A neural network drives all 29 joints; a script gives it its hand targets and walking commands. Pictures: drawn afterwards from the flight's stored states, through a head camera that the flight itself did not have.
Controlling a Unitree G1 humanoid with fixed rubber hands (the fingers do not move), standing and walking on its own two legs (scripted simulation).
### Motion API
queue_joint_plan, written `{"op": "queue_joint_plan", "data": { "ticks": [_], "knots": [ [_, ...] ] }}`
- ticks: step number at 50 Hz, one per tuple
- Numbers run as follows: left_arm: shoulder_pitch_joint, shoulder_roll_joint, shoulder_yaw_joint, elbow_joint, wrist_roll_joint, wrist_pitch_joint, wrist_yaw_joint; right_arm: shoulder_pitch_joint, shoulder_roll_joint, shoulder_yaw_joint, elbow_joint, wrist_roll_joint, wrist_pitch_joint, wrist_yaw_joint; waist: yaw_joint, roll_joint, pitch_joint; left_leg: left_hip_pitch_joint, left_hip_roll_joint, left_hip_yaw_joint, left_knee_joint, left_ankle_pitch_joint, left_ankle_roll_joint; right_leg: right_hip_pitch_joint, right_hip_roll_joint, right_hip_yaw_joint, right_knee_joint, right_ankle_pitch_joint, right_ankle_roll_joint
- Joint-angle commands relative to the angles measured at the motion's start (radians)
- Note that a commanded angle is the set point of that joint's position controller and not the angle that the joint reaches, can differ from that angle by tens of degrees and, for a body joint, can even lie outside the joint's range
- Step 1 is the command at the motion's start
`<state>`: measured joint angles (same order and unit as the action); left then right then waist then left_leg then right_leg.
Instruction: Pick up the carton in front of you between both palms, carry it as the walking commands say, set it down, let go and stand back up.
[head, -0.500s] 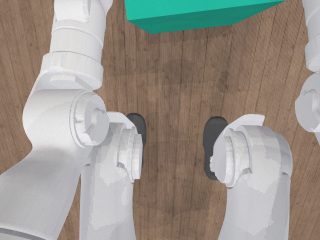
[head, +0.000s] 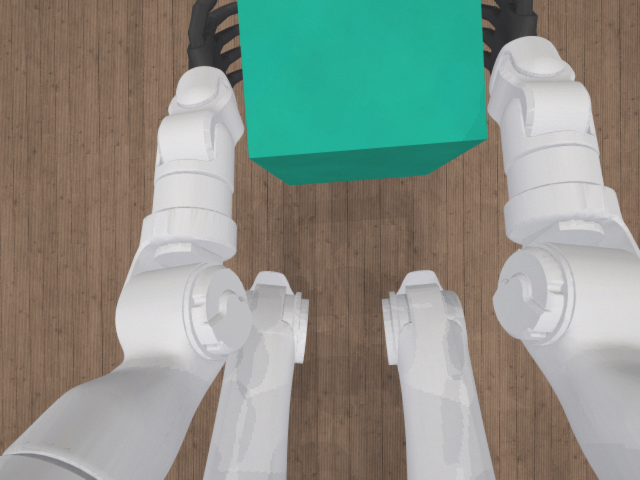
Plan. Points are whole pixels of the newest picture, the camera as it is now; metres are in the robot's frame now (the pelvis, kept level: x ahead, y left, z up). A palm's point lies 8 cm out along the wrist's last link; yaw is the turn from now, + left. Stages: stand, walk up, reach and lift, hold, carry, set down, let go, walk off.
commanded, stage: reach and lift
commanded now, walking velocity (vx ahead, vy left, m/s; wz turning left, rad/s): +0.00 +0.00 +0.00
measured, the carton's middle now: (354, 84) +0.55 -0.02 -0.15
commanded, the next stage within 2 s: none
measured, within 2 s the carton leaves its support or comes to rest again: neither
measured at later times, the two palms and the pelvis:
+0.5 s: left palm (133, 44) +0.50 +0.13 +0.06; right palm (590, 16) +0.50 -0.17 +0.06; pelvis +0.01 +0.00 +0.11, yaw -1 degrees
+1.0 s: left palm out of the picture +0.45 +0.14 +0.22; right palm out of the picture +0.44 -0.16 +0.21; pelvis +0.06 +0.00 +0.25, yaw -2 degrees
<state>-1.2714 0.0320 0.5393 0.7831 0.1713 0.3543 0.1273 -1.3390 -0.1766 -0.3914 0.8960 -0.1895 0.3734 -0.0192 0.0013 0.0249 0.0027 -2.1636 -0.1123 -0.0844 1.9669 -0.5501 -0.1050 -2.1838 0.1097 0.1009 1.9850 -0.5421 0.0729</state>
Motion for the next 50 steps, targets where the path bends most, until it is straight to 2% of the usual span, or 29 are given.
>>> {"op": "queue_joint_plan", "data": {
  "ticks": [1,7,12,18,23,31,39,50],
  "knots": [
    [-0.66,-0.953,-0.367,0.045,-0.06,0.004,-0.279,-0.545,1.028,0.277,0.019,0.075,-0.013,0.276,0.01,-0.064,-0.932,0.493,-0.072,0.203,-0.235,0.131,0.07,0.493,0.043,-0.203,-0.27,0.121,-0.057],
    [-0.704,-0.982,-0.396,-0.007,-0.061,0.011,-0.292,-0.568,1.053,0.26,-0.014,0.056,-0.004,0.277,-0.013,-0.047,-1.07,0.578,-0.07,0.207,-0.325,0.106,0.066,0.629,0.047,-0.2,-0.359,0.11,-0.056],
    [-0.685,-1.057,-0.481,-0.067,-0.103,0.043,-0.311,-0.551,1.129,0.336,-0.088,0.092,0.027,0.284,-0.014,-0.037,-1.249,0.688,-0.071,0.211,-0.381,0.159,0.055,0.768,0.049,-0.202,-0.416,0.171,-0.048],
    [-0.569,-1.124,-0.583,-0.123,-0.15,0.065,-0.332,-0.453,1.215,0.446,-0.181,0.142,0.05,0.284,-0.006,-0.063,-1.346,0.785,-0.073,0.205,-0.443,0.275,0.051,0.933,0.053,-0.195,-0.476,0.316,-0.034],
    [-0.443,-1.154,-0.625,-0.128,-0.162,0.06,-0.339,-0.344,1.256,0.494,-0.212,0.156,0.046,0.274,-0.002,-0.07,-1.276,0.836,-0.075,0.187,-0.512,0.304,0.052,1.006,0.056,-0.179,-0.541,0.356,-0.028],
    [-0.266,-1.183,-0.626,-0.093,-0.132,0.032,-0.334,-0.179,1.293,0.489,-0.187,0.124,0.017,0.259,-0.003,-0.057,-1.101,0.953,-0.075,0.151,-0.655,0.293,0.057,1.083,0.06,-0.148,-0.678,0.334,-0.033],
    [-0.109,-1.207,-0.641,-0.093,-0.103,0.011,-0.334,-0.036,1.318,0.497,-0.193,0.099,-0.008,0.256,-0.002,-0.04,-0.992,1.125,-0.063,0.115,-0.812,0.301,0.063,1.218,0.053,-0.115,-0.832,0.326,-0.043],
    [0.116,-1.231,-0.713,-0.14,-0.094,0.003,-0.341,0.176,1.34,0.569,-0.262,0.104,-0.018,0.257,0.0,-0.033,-0.847,1.399,-0.035,0.062,-1.036,0.366,0.077,1.465,0.032,-0.07,-1.052,0.379,-0.054]
  ]
}}
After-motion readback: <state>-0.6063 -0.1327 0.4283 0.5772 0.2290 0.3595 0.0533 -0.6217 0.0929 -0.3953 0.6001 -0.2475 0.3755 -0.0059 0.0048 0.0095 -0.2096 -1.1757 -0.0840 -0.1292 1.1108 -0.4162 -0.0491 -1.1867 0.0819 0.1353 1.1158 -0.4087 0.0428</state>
